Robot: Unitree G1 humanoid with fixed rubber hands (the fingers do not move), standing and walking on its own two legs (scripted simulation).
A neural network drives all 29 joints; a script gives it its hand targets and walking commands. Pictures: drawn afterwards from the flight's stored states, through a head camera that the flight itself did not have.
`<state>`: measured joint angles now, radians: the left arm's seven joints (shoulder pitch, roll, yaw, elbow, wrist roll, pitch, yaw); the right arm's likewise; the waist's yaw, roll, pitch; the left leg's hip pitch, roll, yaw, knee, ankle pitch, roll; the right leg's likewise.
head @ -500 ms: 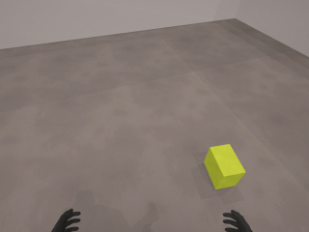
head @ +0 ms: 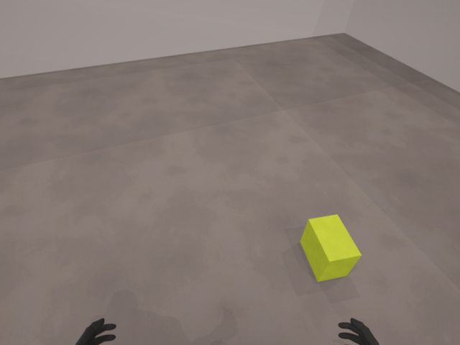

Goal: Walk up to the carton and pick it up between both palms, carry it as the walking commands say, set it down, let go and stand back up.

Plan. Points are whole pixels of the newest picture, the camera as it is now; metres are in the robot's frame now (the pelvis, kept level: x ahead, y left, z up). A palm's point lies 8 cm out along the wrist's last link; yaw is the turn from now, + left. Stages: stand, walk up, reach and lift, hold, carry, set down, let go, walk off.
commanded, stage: walk up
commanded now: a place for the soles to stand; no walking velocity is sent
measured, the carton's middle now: (327, 247) +0.71 -0.45 -0.65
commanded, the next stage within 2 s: none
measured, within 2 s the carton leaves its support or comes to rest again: neither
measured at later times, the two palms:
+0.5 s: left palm out of the picture +0.12 +0.22 -0.10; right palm out of the picture +0.13 -0.38 -0.09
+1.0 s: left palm (135, 331) +0.20 +0.18 -0.10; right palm out of the picture +0.14 -0.43 -0.10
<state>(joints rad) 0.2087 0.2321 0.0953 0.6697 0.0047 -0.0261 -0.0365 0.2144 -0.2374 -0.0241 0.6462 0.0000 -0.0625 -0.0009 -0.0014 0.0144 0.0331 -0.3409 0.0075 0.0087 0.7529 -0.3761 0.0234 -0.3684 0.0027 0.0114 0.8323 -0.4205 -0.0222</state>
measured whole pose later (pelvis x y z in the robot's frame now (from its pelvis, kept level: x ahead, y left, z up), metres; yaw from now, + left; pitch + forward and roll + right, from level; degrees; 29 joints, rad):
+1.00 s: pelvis +0.09 -0.11 -0.02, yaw -13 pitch -3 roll +0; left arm 0.40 0.35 0.11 0.67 0.01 -0.04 -0.05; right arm 0.27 -0.37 -0.09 0.65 0.00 -0.08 -0.01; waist 0.03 0.04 0.07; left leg -0.54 0.06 0.04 0.99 -0.49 0.05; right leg -0.44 0.04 0.08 0.90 -0.42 -0.03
